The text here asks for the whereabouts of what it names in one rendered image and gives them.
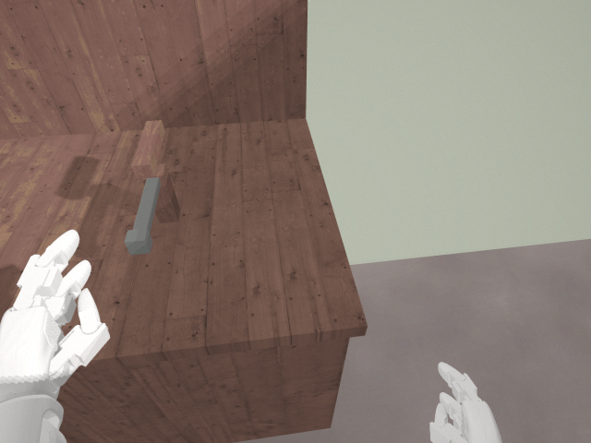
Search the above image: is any left robot hand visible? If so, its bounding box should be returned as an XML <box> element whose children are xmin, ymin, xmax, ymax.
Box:
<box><xmin>0</xmin><ymin>230</ymin><xmax>110</xmax><ymax>403</ymax></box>

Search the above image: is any counter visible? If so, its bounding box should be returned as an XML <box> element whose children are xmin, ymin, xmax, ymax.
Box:
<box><xmin>0</xmin><ymin>0</ymin><xmax>368</xmax><ymax>443</ymax></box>

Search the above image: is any tap lever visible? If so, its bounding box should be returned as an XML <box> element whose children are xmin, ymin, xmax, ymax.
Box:
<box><xmin>124</xmin><ymin>177</ymin><xmax>161</xmax><ymax>255</ymax></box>

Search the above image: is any right robot hand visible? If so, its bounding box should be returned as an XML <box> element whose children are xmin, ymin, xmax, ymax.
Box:
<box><xmin>429</xmin><ymin>362</ymin><xmax>502</xmax><ymax>443</ymax></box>

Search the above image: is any robot left forearm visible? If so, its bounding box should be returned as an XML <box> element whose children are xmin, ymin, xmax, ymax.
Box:
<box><xmin>0</xmin><ymin>395</ymin><xmax>66</xmax><ymax>443</ymax></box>

